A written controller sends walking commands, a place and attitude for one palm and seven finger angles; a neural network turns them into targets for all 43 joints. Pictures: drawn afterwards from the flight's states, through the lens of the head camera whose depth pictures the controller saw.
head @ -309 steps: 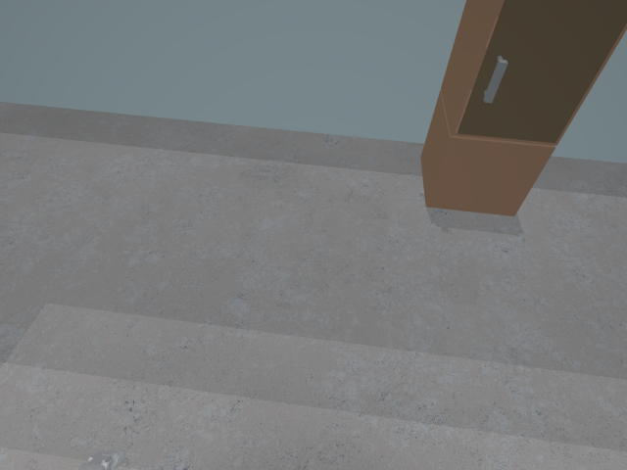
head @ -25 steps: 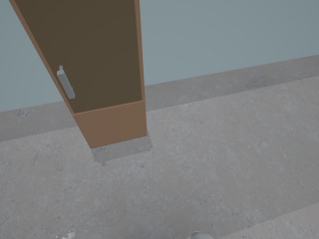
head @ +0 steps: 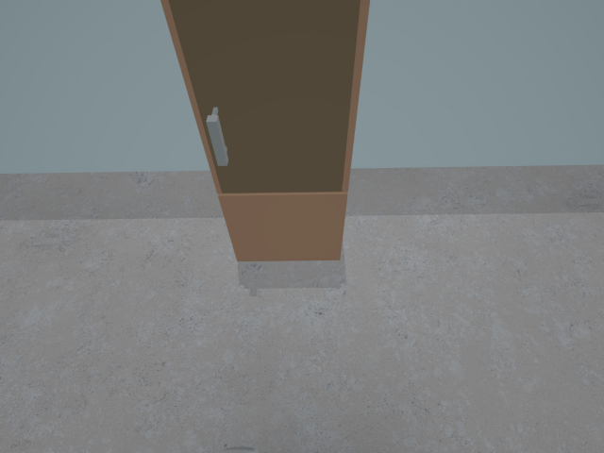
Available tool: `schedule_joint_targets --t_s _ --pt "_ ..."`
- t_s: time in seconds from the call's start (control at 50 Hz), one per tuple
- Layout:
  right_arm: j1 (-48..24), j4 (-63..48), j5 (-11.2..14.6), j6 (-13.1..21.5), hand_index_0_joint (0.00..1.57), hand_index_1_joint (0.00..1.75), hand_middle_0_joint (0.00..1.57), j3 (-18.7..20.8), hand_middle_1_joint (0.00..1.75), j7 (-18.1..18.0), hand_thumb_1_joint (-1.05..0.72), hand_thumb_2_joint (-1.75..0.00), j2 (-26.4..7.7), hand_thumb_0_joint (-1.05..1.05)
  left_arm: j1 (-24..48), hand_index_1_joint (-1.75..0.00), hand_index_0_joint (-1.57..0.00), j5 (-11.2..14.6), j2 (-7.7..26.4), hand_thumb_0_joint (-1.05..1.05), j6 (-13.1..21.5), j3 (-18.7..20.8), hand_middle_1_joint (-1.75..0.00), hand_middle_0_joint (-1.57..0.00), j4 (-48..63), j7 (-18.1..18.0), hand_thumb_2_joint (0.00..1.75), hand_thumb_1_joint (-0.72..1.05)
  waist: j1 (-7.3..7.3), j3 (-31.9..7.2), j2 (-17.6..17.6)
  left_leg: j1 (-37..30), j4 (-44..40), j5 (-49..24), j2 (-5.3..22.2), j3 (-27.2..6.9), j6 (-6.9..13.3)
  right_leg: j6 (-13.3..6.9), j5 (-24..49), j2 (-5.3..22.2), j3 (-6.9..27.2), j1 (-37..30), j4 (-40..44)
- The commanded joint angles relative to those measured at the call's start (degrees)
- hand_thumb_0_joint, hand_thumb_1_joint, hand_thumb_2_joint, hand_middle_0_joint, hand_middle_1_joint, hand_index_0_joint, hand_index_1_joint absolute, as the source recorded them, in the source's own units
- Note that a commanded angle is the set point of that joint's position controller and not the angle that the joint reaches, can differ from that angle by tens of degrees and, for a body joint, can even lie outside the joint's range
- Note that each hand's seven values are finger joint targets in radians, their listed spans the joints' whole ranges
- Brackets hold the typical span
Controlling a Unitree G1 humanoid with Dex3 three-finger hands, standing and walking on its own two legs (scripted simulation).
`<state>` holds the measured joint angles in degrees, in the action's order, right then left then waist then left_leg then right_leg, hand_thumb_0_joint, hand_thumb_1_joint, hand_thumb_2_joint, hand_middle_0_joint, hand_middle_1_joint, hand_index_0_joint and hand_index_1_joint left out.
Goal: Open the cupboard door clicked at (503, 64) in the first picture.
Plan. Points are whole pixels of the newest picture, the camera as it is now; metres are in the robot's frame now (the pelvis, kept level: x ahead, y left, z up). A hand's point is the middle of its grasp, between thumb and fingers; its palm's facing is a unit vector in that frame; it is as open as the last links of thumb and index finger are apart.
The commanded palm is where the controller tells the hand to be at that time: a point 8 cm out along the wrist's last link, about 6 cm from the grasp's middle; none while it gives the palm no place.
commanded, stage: take the last steps up to it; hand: left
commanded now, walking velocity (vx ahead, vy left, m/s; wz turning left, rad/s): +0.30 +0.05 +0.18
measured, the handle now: (219, 136) +0.82 +0.28 -0.11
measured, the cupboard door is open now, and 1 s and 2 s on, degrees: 0 0 0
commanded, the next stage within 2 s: come to a stop and stand still in 0.94 s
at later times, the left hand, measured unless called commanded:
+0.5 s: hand out of the picture +0.13 +0.22 -0.17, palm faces +0.05 -0.98 -0.18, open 7.4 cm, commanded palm none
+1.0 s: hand (204, 423) +0.18 +0.18 -0.17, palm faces +0.18 -0.97 -0.17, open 7.3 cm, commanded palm none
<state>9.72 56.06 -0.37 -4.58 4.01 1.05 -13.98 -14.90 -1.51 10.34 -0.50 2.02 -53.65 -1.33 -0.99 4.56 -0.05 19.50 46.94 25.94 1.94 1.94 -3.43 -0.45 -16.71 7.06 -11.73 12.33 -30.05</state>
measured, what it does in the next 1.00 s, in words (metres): walks ahead: left foot, then right foot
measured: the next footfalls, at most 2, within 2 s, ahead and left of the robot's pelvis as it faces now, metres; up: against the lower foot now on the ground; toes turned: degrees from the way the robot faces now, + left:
left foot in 0.08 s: +0.02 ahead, +0.13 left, +0.00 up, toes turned +6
right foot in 0.60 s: +0.23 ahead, -0.09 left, +0.00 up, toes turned -5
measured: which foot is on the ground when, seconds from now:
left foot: up 0.00-0.06, down 0.08-0.62, up 0.64-1.00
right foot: down 0.00-0.08, up 0.10-0.58, down 0.60-1.00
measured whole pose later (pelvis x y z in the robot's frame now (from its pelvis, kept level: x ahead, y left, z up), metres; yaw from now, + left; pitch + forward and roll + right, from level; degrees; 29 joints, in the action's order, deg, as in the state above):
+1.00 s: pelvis +0.23 +0.02 +0.00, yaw +5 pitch -1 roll -1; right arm 10.8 59.2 -1.0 0.8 3.2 1.3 -9.8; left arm -21.4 -1.2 7.5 3.3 2.0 -64.2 -0.7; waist -1.6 1.0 -1.2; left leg 26.8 41.0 12.2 6.1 4.7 -0.6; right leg -0.9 -15.8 1.0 -10.4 3.7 -20.2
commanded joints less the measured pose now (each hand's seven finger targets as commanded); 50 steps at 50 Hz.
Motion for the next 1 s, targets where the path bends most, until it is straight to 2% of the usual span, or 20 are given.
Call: schedule_joint_targets --t_s 0.0,0.02,0.04,0.06,0.08,0.1,0.12,0.2,0.34,0.46,0.5,0.54,0.56,0.58,0.6,0.64,0.7,0.76,0.88,0.98 --pt "0.26 -3.82 -0.14 2.82 0.2 0.3 0.2 -0.64 0.3 -0.62 -0.9 -0.9 -1.87 0.0 -2.29 -0.3 -0.2 -0.05 13.01 0.0 0.86 3.38 -0.3 -0.2 0.53 -0.48 0.9 0.9 -0.37 -7.75 11.74 -5.05 -13.87 -5.4 -1.49 3.49 0.81 -5.04 23.8 11.82 10.14 -6.85 5.71" --pt "3.13 -2.87 -0.37 3.45 0.2 0.3 0.2 -0.7 0.3 -0.64 -0.9 -0.9 -2.43 0.0 -1.23 -0.3 -0.2 0.32 12.69 0.0 0.73 3.39 -0.3 -0.2 0.31 -0.34 0.9 0.9 1.3 -8.74 9.99 -10.75 -20.93 -10.08 -1.15 3.77 1.42 -3.15 15.38 10.77 8.64 -3.71 3.94" --pt "5.38 -2.04 -0.61 4.08 0.2 0.3 0.2 -0.2 0.3 -0.69 -0.9 -0.9 -4.97 0.0 -0.89 -0.3 -0.2 0.84 11.01 0.0 0.41 3.0 -0.3 -0.2 0.6 0.01 0.9 0.9 2.43 -8.98 2.61 -17.82 -25.9 -11.34 1.77 0.01 2.81 -0.58 3.58 7.86 5.9 3.4 -1.02" --pt "7.75 -1.55 -1.31 4.43 0.2 0.3 0.2 1.09 0.3 -0.9 -0.9 -0.9 -10.29 0.0 -0.82 -0.3 -0.2 1.12 7.36 0.0 0.16 2.33 -0.3 -0.2 1.76 0.58 0.9 0.9 3.83 -8.18 -13.69 -23.22 -30.24 -8.68 14.05 -17.44 8.14 2.91 -11.02 0.47 1.23 16.65 -12.34" --pt "10.84 -1.04 -1.43 4.08 0.2 0.3 0.2 1.5 0.3 -1.09 -0.9 -0.9 -12.99 0.0 3.53 -0.3 -0.2 0.39 6.05 0.0 0.11 1.5 -0.3 -0.2 3.74 0.73 0.9 0.9 5.83 -4.0 -17.85 -20.28 -35.49 -5.59 20.76 -25.13 13.86 2.99 -19.52 -2.51 3.08 22.98 -22.57" --pt "10.06 -0.87 -1.39 3.99 0.2 0.3 0.2 1.12 0.3 -1.17 -0.9 -0.9 -12.07 0.0 5.61 -0.3 -0.2 -0.06 7.25 0.0 0.04 1.67 -0.3 -0.2 3.81 0.93 0.9 0.9 5.62 -1.13 -12.55 -15.69 -37.49 3.99 21.34 -24.89 14.97 1.75 -17.11 -0.57 7.04 23.33 -27.36" --pt "9.12 -0.45 -1.32 4.75 0.2 0.3 0.2 0.37 0.3 -1.77 -0.9 -0.9 -8.83 0.0 6.09 -0.3 -0.2 -0.57 6.97 0.0 0.0 1.86 -0.3 -0.2 2.55 1.09 0.9 0.9 4.98 1.08 -14.58 -13.75 -38.74 3.9 17.48 -22.77 13.57 1.96 -13.02 -0.25 8.63 24.78 -29.79" --pt "7.47 -0.05 -0.7 6.69 0.2 0.3 0.2 -1.11 0.3 -2.5 -0.9 -0.9 -4.72 0.0 1.27 -0.3 -0.2 -0.16 5.92 0.0 1.02 1.27 -0.3 -0.2 -1.7 2.42 0.9 0.9 1.9 1.01 -7.29 -15.43 -36.61 -14.07 11.97 -12.91 12.81 2.6 -2.57 -0.18 8.75 22.69 -31.35" --pt "14.1 3.47 -0.57 7.75 0.2 0.3 0.2 -0.69 0.3 -2.71 -0.9 -0.9 -3.68 0.0 5.42 -0.3 -0.2 0.09 4.63 0.0 0.89 0.88 -0.3 -0.2 -1.13 2.16 0.9 0.9 2.77 2.39 -6.11 -18.95 -36.97 -22.74 12.76 -10.27 14.3 3.8 0.79 0.26 8.4 23.93 -23.32" --pt "16.85 6.13 -1.27 7.77 0.2 0.3 0.2 -0.53 0.3 -2.84 -0.9 -0.9 -3.63 0.0 10.82 -0.3 -0.2 0.45 2.77 0.0 1.7 0.78 -0.3 -0.2 0.35 2.45 0.9 0.9 3.9 4.52 -8.07 -17.86 -34.33 -27.26 13.34 -8.76 13.77 2.36 -0.39 -1.36 6.04 18.61 -10.71" --pt "16.39 6.53 -1.36 7.74 0.2 0.3 0.2 -0.46 0.3 -2.79 -0.9 -0.9 -3.44 0.0 8.9 -0.3 -0.2 0.5 3.13 0.0 2.15 1.25 -0.3 -0.2 -0.19 2.48 0.9 0.9 2.67 3.89 -6.42 -14.36 -31.67 -26.81 13.33 -8.47 12.95 1.31 0.53 -2.62 5.61 11.45 -5.99" --pt "15.21 6.8 -1.02 7.74 0.2 0.3 0.2 -0.63 0.3 -2.77 -0.9 -0.9 -3.41 0.0 -0.92 -0.3 -0.2 0.25 4.15 0.0 2.79 1.98 -0.3 -0.2 -3.5 2.39 0.9 0.9 -1.91 -0.39 -3.16 -9.82 -21.56 -28.57 9.39 -4.31 10.52 0.38 5.39 -5.09 3.92 -3.06 0.36" --pt "15.34 6.71 -0.47 8.09 0.2 0.3 0.2 -0.73 0.3 -2.39 -0.9 -0.9 -2.17 0.0 -8.15 -0.3 -0.2 -0.04 7.28 0.0 3.54 2.71 -0.3 -0.2 -5.79 2.01 0.9 0.9 -4.94 -4.73 2.05 -3.66 -10.24 -26.21 6.17 -1.46 8.34 -1.55 4.87 -0.84 9.46 -14.78 2.84" --pt "17.13 5.36 0.02 8.52 0.2 0.3 0.2 -1.23 0.3 -1.86 -0.9 -0.9 1.27 0.0 -15.67 -0.3 -0.2 -0.4 13.07 0.0 4.23 4.24 -0.3 -0.2 -7.8 1.26 0.9 0.9 -6.73 -11.7 16.07 8.62 6.96 -6.2 -1.01 3.67 5.46 -7.21 4.61 14.67 30.08 -26.74 9.06" --pt "14.81 3.34 0.13 7.95 0.2 0.3 0.2 -1.06 0.3 -1.92 -0.9 -0.9 -0.41 0.0 -17.72 -0.3 -0.2 0.8 14.96 0.0 3.98 4.27 -0.3 -0.2 -8.01 0.88 0.9 0.9 -6.58 -11.9 14.97 12.74 19.37 7.83 -1.77 -0.14 5.61 -11.11 4.05 20.86 39.48 -24.09 15.7" --pt "9.98 3.92 -0.31 7.65 0.2 0.3 0.2 -0.31 0.3 -1.43 -0.9 -0.9 0.08 0.0 -8.11 -0.3 -0.2 0.93 10.7 0.0 3.92 3.64 -0.3 -0.2 -6.09 0.51 0.9 0.9 -4.58 -3.48 7.85 15.33 25.46 -0.64 3.11 -3.14 5.95 -10.8 -8.54 17.45 34.27 -10.94 19.06" --pt "12.1 5.01 -0.97 6.17 0.2 0.3 0.2 -0.58 0.3 -0.99 -0.9 -0.9 3.5 0.0 -1.99 -0.3 -0.2 0.56 4.35 0.0 4.51 1.7 -0.3 -0.2 -4.94 0.08 0.9 0.9 0.81 0.47 1.34 10.07 20.73 -8.44 5.31 -2.82 4.6 -8.05 -0.12 12.15 20.47 1.17 20.88" --pt "14.02 5.27 -1.3 4.89 0.2 0.3 0.2 -0.64 0.3 -0.73 -0.9 -0.9 4.75 0.0 -2.72 -0.3 -0.2 0.25 2.52 0.0 5.01 1.18 -0.3 -0.2 -5.59 0.16 0.9 0.9 2.84 1.79 6.51 8.73 14.47 -12.01 5.13 -0.14 2.81 -6.74 7.95 8.6 11.85 4.34 21.54" --pt "4.99 1.94 -0.94 5.49 0.2 0.3 0.2 -0.89 0.3 0.16 -0.9 -0.9 3.52 0.0 -6.29 -0.3 -0.2 0.26 5.29 0.0 5.33 1.16 -0.3 -0.2 -7.42 0.4 0.9 0.9 0.86 1.55 6.54 9.45 -1.63 -14.98 4.83 2.35 1.97 -8.13 15.27 8.42 10.38 -1.92 19.87" --pt "1.17 0.4 -0.82 6.68 0.2 0.3 0.2 -1.19 0.3 0.15 -0.9 -0.9 3.03 0.0 -8.89 -0.3 -0.2 0.05 6.3 0.0 4.59 1.58 -0.3 -0.2 -8.89 0.1 0.9 0.9 -0.37 0.28 5.98 2.16 -12.06 -13.49 2.49 3.66 3.29 -7.48 18.81 9.21 10.97 -4.54 14.36"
